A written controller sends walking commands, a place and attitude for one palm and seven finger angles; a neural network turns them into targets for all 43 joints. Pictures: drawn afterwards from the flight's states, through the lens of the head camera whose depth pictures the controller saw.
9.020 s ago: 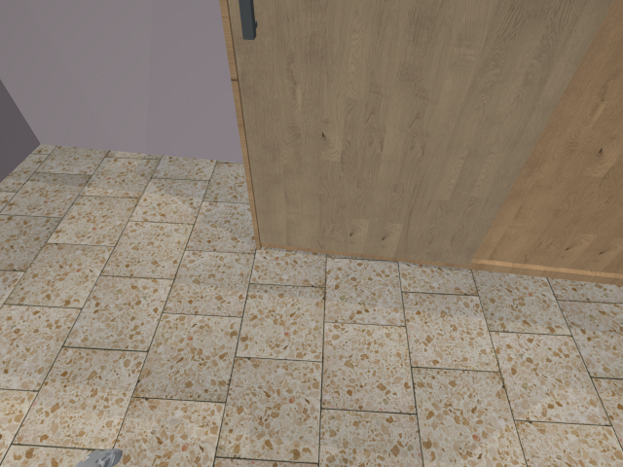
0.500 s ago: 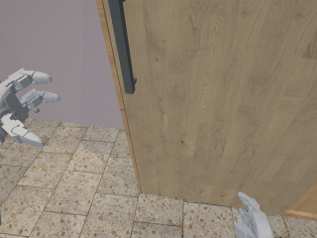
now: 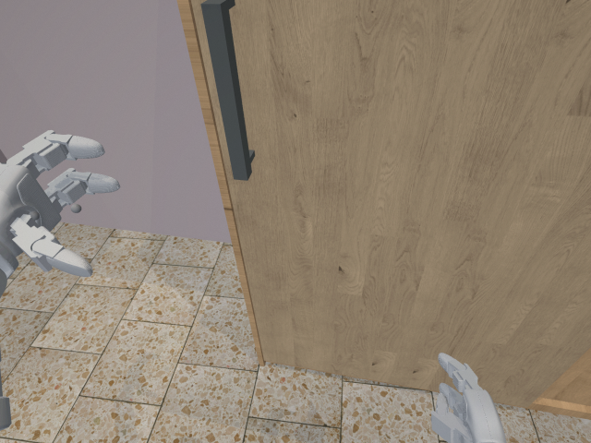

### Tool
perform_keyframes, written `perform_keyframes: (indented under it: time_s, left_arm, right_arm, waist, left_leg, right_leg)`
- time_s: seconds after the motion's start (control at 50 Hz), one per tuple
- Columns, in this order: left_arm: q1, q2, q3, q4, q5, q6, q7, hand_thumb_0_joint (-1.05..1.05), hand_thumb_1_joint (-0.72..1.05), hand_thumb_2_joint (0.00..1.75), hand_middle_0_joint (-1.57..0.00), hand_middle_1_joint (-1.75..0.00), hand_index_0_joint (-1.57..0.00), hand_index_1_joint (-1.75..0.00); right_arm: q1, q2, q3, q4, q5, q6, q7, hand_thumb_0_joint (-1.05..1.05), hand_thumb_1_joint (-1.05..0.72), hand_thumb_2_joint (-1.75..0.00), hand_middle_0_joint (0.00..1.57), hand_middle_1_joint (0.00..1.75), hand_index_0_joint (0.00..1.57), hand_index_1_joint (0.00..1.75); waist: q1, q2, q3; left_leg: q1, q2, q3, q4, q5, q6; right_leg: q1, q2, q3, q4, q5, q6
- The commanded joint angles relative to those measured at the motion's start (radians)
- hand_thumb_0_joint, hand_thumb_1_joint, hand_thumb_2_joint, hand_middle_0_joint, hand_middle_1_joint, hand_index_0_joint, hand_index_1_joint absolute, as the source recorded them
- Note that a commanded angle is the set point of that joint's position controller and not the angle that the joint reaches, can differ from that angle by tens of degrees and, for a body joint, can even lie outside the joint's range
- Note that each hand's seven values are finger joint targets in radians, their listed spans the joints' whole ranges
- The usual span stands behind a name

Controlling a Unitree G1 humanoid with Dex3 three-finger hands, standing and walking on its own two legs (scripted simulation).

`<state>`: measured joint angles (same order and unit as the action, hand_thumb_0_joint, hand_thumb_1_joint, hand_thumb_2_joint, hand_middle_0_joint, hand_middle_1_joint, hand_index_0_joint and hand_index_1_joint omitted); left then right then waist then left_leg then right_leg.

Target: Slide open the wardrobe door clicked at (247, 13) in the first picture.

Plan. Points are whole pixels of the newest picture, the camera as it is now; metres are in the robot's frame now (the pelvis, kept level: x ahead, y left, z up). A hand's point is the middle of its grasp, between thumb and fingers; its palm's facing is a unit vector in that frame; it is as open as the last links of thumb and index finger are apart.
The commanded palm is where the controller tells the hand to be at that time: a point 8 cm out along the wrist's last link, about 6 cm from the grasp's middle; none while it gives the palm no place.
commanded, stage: move the hooked fingers beside the handle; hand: left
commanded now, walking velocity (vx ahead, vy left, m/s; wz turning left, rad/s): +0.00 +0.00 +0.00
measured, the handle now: (236, 96) +0.54 +0.16 +0.25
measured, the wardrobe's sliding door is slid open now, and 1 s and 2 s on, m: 0.00 0.00 0.00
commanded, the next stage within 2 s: none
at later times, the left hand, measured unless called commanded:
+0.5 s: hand (130, 168) +0.36 +0.26 +0.23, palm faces -0.01 -1.00 -0.05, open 14.0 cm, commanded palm +0.33 +0.30 +0.23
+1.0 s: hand (168, 145) +0.42 +0.23 +0.23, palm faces -0.03 -1.00 -0.02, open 14.0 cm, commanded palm +0.40 +0.29 +0.23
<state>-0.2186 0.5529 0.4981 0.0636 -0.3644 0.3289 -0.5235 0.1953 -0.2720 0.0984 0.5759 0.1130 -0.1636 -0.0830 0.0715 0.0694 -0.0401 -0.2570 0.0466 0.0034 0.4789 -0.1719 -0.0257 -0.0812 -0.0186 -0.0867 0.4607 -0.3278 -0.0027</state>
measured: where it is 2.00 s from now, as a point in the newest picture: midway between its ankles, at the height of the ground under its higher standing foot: outside the picture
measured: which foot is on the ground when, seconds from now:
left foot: down 0.00-1.00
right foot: down 0.00-1.00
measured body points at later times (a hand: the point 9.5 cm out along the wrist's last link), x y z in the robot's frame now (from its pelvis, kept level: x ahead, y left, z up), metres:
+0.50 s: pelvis +0.00 +0.00 +0.00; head -0.02 -0.02 +0.45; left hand +0.35 +0.31 +0.23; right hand +0.16 -0.25 -0.08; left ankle +0.06 +0.14 -0.74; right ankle -0.05 -0.11 -0.74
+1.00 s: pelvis +0.01 +0.00 +0.00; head +0.01 -0.01 +0.45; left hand +0.42 +0.29 +0.23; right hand +0.14 -0.25 -0.10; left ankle +0.06 +0.14 -0.74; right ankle -0.05 -0.11 -0.74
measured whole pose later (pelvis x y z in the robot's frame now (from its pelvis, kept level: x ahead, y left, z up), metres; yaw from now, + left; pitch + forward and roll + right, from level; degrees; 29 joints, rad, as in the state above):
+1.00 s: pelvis +0.01 +0.00 +0.00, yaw -2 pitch +2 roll +0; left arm -0.70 0.55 0.39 0.68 -0.22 0.18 -0.40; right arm 0.27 -0.28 0.06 0.62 0.09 -0.09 -0.10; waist -0.02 0.04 -0.05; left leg -0.34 0.06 0.03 0.51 -0.20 -0.02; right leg -0.17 -0.01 -0.05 0.49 -0.34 0.00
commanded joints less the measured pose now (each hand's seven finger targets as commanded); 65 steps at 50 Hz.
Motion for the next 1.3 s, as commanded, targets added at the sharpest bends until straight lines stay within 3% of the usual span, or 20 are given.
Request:
perform_keyframes:
  time_s: [0.0, 0.1, 0.18, 0.24, 0.3, 0.34, 0.36, 0.38, 0.56, 0.64, 0.82, 0.9, 0.94, 0.96, 1.0, 1.02, 1.06, 1.12, 1.16, 1.28]
  left_arm:
    - [-0.388, 0.278, 0.064, -0.119, -0.015, -0.068, 0.012, 0.0, -0.5, 0.3, -0.3, -1.2, -0.3, -1.2]
    - [-0.567, 0.247, -0.017, -0.058, 0.024, -0.084, 0.044, 0.0, -0.5, 0.3, -0.3, -1.2, -0.3, -1.2]
    - [-0.614, 0.294, 0.011, 0.015, 0.044, -0.108, 0.064, 0.0, -0.5, 0.3, -0.3, -1.2, -0.3, -1.2]
    - [-0.66, 0.276, -0.011, 0.076, 0.055, -0.118, 0.069, 0.0, -0.5, 0.3, -0.3, -1.2, -0.3, -1.2]
    - [-0.655, 0.339, 0.041, 0.17, 0.063, -0.118, 0.072, 0.0, -0.5, 0.3, -0.3, -1.2, -0.3, -1.2]
    - [-0.669, 0.307, 0.011, 0.156, 0.07, -0.124, 0.069, 0.0, -0.5, 0.3, -0.3, -1.2, -0.3, -1.2]
    - [-0.654, 0.323, 0.026, 0.168, 0.065, -0.131, 0.071, 0.0, -0.5, 0.3, -0.3, -1.2, -0.3, -1.2]
    - [-0.661, 0.332, 0.035, 0.17, 0.069, -0.134, 0.067, 0.0, -0.5, 0.3, -0.3, -1.2, -0.3, -1.2]
    - [-0.76, 0.3, -0.017, 0.201, 0.074, -0.151, 0.076, 0.0, -0.5, 0.3, -0.3, -1.2, -0.3, -1.2]
    - [-0.846, 0.276, -0.055, 0.221, 0.094, -0.166, 0.094, 0.0, -0.5, 0.3, -0.3, -1.2, -0.3, -1.2]
    - [-0.932, 0.273, -0.072, 0.393, 0.122, -0.183, 0.124, 0.0, -0.5, 0.3, -0.3, -1.2, -0.3, -1.2]
    - [-0.923, 0.322, -0.023, 0.374, 0.133, -0.216, 0.134, 0.0, -0.5, 0.3, -0.3, -1.2, -0.3, -1.2]
    - [-0.937, 0.282, -0.058, 0.396, 0.129, -0.221, 0.125, 0.0, -0.5, 0.3, -0.3, -1.2, -0.3, -1.2]
    - [-0.923, 0.285, -0.054, 0.422, 0.12, -0.225, 0.124, 0.0, -0.5, 0.3, -0.3, -1.2, -0.3, -1.2]
    - [-0.952, 0.324, -0.034, 0.478, 0.13, -0.219, 0.119, 0.0, -0.5, 0.3, -0.3, -1.2, -0.3, -1.2]
    - [-0.994, 0.295, -0.07, 0.469, 0.137, -0.221, 0.116, 0.0, -0.5, 0.3, -0.3, -1.2, -0.3, -1.2]
    - [-1.03, 0.28, -0.092, 0.47, 0.138, -0.238, 0.124, 0.0, -0.5, 0.3, -0.3, -1.2, -0.3, -1.2]
    - [-1.097, 0.26, -0.112, 0.462, 0.144, -0.257, 0.129, 0.0, -0.5, 0.3, -0.3, -1.2, -0.3, -1.2]
    - [-1.082, 0.265, -0.108, 0.522, 0.134, -0.264, 0.131, 0.0, -0.5, 0.3, -0.3, -1.2, -0.3, -1.2]
    - [-1.17, 0.307, -0.092, 0.652, 0.165, -0.287, 0.149, 0.0, -0.5, 0.3, -0.3, -1.2, -0.3, -1.2]
  right_arm:
    - [-0.145, -0.116, -0.058, -0.158, -0.003, -0.06, -0.02, 0.0, -0.9, -0.9, 0.2, 0.3, 0.2, 0.3]
    - [-0.146, -0.118, -0.056, -0.143, -0.005, -0.056, -0.033, 0.0, -0.9, -0.9, 0.2, 0.3, 0.2, 0.3]
    - [-0.138, -0.123, -0.06, -0.135, -0.011, -0.05, -0.039, 0.0, -0.9, -0.9, 0.2, 0.3, 0.2, 0.3]
    - [-0.13, -0.122, -0.061, -0.135, -0.013, -0.046, -0.038, 0.0, -0.9, -0.9, 0.2, 0.3, 0.2, 0.3]
    - [-0.111, -0.135, -0.068, -0.128, -0.014, -0.034, -0.036, 0.0, -0.9, -0.9, 0.2, 0.3, 0.2, 0.3]
    - [-0.108, -0.132, -0.071, -0.142, -0.013, -0.033, -0.032, 0.0, -0.9, -0.9, 0.2, 0.3, 0.2, 0.3]
    - [-0.099, -0.135, -0.073, -0.141, -0.013, -0.032, -0.03, 0.0, -0.9, -0.9, 0.2, 0.3, 0.2, 0.3]
    - [-0.099, -0.14, -0.076, -0.141, -0.012, -0.029, -0.029, 0.0, -0.9, -0.9, 0.2, 0.3, 0.2, 0.3]
    - [-0.051, -0.15, -0.091, -0.126, -0.01, -0.015, -0.037, 0.0, -0.9, -0.9, 0.2, 0.3, 0.2, 0.3]
    - [-0.036, -0.151, -0.093, -0.117, -0.015, -0.013, -0.041, 0.0, -0.9, -0.9, 0.2, 0.3, 0.2, 0.3]
    - [0.0, -0.156, -0.099, -0.085, -0.021, 0.007, -0.042, 0.0, -0.9, -0.9, 0.2, 0.3, 0.2, 0.3]
    - [0.014, -0.154, -0.104, -0.098, -0.028, 0.018, -0.035, 0.0, -0.9, -0.9, 0.2, 0.3, 0.2, 0.3]
    - [0.017, -0.153, -0.106, -0.095, -0.025, 0.025, -0.034, 0.0, -0.9, -0.9, 0.2, 0.3, 0.2, 0.3]
    - [0.027, -0.153, -0.106, -0.092, -0.023, 0.028, -0.035, 0.0, -0.9, -0.9, 0.2, 0.3, 0.2, 0.3]
    - [0.033, -0.164, -0.109, -0.083, -0.022, 0.038, -0.037, 0.0, -0.9, -0.9, 0.2, 0.3, 0.2, 0.3]
    - [0.033, -0.161, -0.11, -0.083, -0.021, 0.039, -0.038, 0.0, -0.9, -0.9, 0.2, 0.3, 0.2, 0.3]
    - [0.049, -0.161, -0.114, -0.078, -0.022, 0.042, -0.04, 0.0, -0.9, -0.9, 0.2, 0.3, 0.2, 0.3]
    - [0.063, -0.164, -0.119, -0.069, -0.025, 0.042, -0.039, 0.0, -0.9, -0.9, 0.2, 0.3, 0.2, 0.3]
    - [0.083, -0.168, -0.118, -0.053, -0.026, 0.046, -0.041, 0.0, -0.9, -0.9, 0.2, 0.3, 0.2, 0.3]
    - [0.119, -0.18, -0.127, -0.022, -0.031, 0.055, -0.04, 0.0, -0.9, -0.9, 0.2, 0.3, 0.2, 0.3]
  waist:
    - [-0.029, -0.014, -0.139]
    - [-0.052, 0.021, -0.138]
    - [-0.043, 0.018, -0.182]
    - [-0.046, 0.023, -0.186]
    - [-0.041, -0.025, -0.194]
    - [-0.041, 0.016, -0.212]
    - [-0.039, -0.03, -0.225]
    - [-0.04, -0.004, -0.228]
    - [-0.075, -0.013, -0.216]
    - [-0.086, 0.039, -0.235]
    - [-0.097, -0.01, -0.236]
    - [-0.079, -0.005, -0.333]
    - [-0.093, -0.011, -0.302]
    - [-0.095, -0.053, -0.293]
    - [-0.097, -0.04, -0.258]
    - [-0.108, 0.003, -0.259]
    - [-0.117, -0.021, -0.28]
    - [-0.131, 0.026, -0.311]
    - [-0.13, -0.024, -0.299]
    - [-0.14, -0.016, -0.293]
  left_leg:
    - [0.243, -0.064, -0.022, -0.029, 0.094, 0.058]
    - [0.242, -0.063, -0.029, -0.034, 0.044, 0.056]
    - [0.233, -0.063, -0.026, -0.026, 0.052, 0.058]
    - [0.234, -0.061, -0.029, -0.028, 0.057, 0.056]
    - [0.197, -0.057, -0.018, -0.02, 0.074, 0.059]
    - [0.213, -0.059, -0.016, -0.015, 0.097, 0.059]
    - [0.202, -0.058, -0.011, -0.006, 0.116, 0.062]
    - [0.203, -0.057, -0.007, -0.003, 0.137, 0.062]
    - [0.214, -0.053, -0.003, 0.008, 0.127, 0.066]
    - [0.237, -0.051, -0.016, 0.005, 0.12, 0.063]
    - [0.205, -0.046, -0.012, 0.015, 0.14, 0.065]
    - [0.234, -0.045, -0.008, 0.032, 0.234, 0.067]
    - [0.232, -0.043, -0.004, 0.032, 0.223, 0.066]
    - [0.214, -0.043, 0.001, 0.036, 0.223, 0.072]
    - [0.182, -0.042, 0.003, 0.032, 0.191, 0.069]
    - [0.194, -0.043, 0.005, 0.035, 0.188, 0.069]
    - [0.202, -0.042, 0.003, 0.042, 0.198, 0.072]
    - [0.246, -0.039, -0.013, 0.047, 0.207, 0.066]
    - [0.221, -0.038, -0.01, 0.047, 0.199, 0.071]
    - [0.188, -0.036, -0.005, 0.052, 0.172, 0.07]
  right_leg:
    - [-0.198, 0.041, 0.022, -0.097, 0.264, 0.004]
    - [-0.224, 0.034, 0.025, -0.104, 0.181, -0.003]
    - [-0.195, 0.026, 0.036, -0.102, 0.184, -0.006]
    - [-0.2, 0.028, 0.03, -0.091, 0.195, -0.009]
    - [-0.178, 0.024, 0.039, -0.087, 0.23, -0.003]
    - [-0.178, 0.025, 0.037, -0.075, 0.257, -0.007]
    - [-0.158, 0.023, 0.039, -0.075, 0.286, -0.005]
    - [-0.155, 0.022, 0.042, -0.065, 0.321, -0.004]
    - [-0.2, 0.033, 0.037, -0.067, 0.293, -0.005]
    - [-0.223, 0.035, 0.035, -0.063, 0.269, -0.011]
    - [-0.221, 0.03, 0.039, -0.05, 0.313, -0.01]
    - [-0.158, 0.029, 0.042, -0.026, 0.422, -0.012]
    - [-0.183, 0.032, 0.04, -0.03, 0.414, -0.01]
    - [-0.172, 0.033, 0.039, -0.033, 0.418, -0.008]
    - [-0.197, 0.031, 0.045, -0.033, 0.399, -0.005]
    - [-0.215, 0.03, 0.05, -0.036, 0.39, -0.006]
    - [-0.207, 0.031, 0.043, -0.034, 0.385, -0.008]
    - [-0.238, 0.036, 0.041, -0.031, 0.372, -0.013]
    - [-0.224, 0.037, 0.039, -0.035, 0.361, -0.014]
    - [-0.258, 0.033, 0.05, -0.032, 0.344, -0.008]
